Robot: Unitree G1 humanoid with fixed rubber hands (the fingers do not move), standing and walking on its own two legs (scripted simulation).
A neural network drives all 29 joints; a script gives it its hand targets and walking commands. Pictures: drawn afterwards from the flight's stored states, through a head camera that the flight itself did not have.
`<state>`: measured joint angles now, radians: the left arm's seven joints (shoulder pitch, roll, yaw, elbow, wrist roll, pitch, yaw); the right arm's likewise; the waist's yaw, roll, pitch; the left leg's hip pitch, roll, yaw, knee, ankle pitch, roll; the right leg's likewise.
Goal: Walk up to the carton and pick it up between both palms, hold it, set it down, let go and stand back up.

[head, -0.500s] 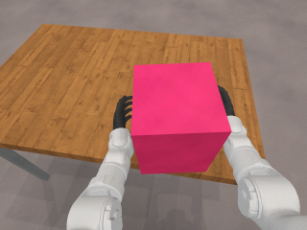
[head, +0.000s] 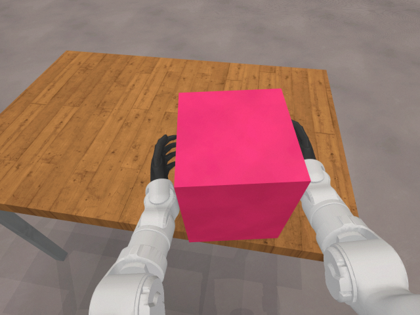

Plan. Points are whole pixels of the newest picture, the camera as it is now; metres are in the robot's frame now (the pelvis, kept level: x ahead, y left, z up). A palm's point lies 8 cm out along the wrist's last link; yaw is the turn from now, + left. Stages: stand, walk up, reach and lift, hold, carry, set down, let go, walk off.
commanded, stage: reach and lift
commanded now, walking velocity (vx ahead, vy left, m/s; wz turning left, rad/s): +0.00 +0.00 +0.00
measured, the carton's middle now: (231, 170) +0.39 +0.01 +0.04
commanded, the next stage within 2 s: none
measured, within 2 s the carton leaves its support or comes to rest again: neither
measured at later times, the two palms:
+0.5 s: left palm (159, 181) +0.34 +0.15 +0.07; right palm (309, 167) +0.38 -0.14 +0.08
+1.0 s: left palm (152, 162) +0.34 +0.15 +0.12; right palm (319, 152) +0.37 -0.14 +0.13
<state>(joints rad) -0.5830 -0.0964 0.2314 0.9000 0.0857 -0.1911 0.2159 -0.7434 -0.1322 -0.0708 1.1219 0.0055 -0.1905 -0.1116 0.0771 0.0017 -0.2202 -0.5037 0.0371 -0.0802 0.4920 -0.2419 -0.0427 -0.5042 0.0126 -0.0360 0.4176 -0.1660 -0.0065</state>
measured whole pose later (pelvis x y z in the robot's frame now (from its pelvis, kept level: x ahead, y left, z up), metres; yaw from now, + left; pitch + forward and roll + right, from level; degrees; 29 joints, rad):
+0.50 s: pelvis -0.02 +0.00 +0.00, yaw +0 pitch +8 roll -1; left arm -0.59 -0.09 0.23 0.85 0.06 0.01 0.19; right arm -0.74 -0.11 -0.13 1.11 0.01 -0.04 -0.11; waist 0.06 0.00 -0.16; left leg -0.40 0.04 -0.08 0.49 -0.23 -0.04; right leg -0.40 0.01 -0.04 0.42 -0.15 -0.01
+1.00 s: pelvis -0.03 +0.00 +0.00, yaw +0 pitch +3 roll -2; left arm -0.59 -0.06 0.20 0.58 0.08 0.33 0.19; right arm -0.76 -0.11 -0.08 0.91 0.06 0.21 -0.14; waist 0.02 0.00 -0.13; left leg -0.30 0.04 -0.08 0.49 -0.24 -0.04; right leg -0.29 0.01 -0.04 0.39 -0.15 0.00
